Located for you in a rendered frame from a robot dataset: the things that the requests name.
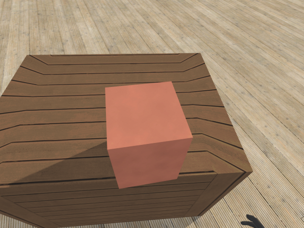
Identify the carton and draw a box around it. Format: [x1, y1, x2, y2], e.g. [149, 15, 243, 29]
[105, 81, 193, 189]

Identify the right robot hand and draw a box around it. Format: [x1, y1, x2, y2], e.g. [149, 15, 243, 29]
[240, 214, 265, 228]

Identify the pedestal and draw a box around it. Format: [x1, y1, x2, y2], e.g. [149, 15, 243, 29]
[0, 53, 253, 228]

